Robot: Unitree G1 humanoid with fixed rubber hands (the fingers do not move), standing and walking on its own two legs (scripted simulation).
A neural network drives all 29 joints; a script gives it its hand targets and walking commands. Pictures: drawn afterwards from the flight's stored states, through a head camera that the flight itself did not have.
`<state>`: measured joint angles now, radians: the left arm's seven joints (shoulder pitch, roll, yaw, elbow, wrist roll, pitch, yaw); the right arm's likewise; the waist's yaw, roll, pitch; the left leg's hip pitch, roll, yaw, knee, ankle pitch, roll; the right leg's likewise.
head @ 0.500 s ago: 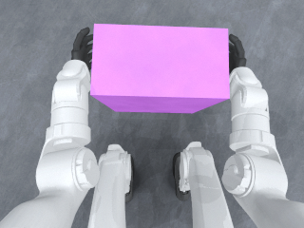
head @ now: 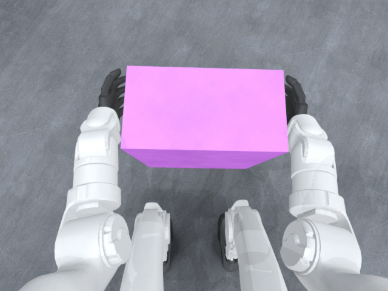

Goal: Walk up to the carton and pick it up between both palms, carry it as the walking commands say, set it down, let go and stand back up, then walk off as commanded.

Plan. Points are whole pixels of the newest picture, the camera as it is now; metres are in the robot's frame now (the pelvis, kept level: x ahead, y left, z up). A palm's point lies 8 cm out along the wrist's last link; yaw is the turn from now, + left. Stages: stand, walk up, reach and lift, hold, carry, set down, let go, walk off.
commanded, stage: reach and lift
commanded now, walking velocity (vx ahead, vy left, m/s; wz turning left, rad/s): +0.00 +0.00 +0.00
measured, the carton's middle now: (200, 130) +0.44 -0.01 -0.13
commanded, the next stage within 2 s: none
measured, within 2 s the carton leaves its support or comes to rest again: neither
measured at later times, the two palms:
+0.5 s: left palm (95, 102) +0.45 +0.17 +0.01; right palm (316, 111) +0.42 -0.19 +0.02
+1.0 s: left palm (71, 92) +0.43 +0.17 +0.09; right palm (353, 106) +0.40 -0.19 +0.10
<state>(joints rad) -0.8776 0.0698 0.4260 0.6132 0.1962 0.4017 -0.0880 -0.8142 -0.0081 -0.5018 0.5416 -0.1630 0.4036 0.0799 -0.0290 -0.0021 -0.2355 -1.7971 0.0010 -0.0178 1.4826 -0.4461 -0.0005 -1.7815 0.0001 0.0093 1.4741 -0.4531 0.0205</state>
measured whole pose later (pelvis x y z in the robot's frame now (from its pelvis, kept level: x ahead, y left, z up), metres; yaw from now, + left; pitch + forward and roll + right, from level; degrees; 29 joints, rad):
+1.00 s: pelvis +0.03 +0.00 +0.13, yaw +1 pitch +28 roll -1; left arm -0.60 -0.02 0.43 0.51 0.25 0.42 -0.15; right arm -0.54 0.07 -0.47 0.43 -0.23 0.43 0.13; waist -0.04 0.00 -0.15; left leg -1.11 0.00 -0.02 0.92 -0.31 0.00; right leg -1.09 0.00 0.01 0.91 -0.31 0.02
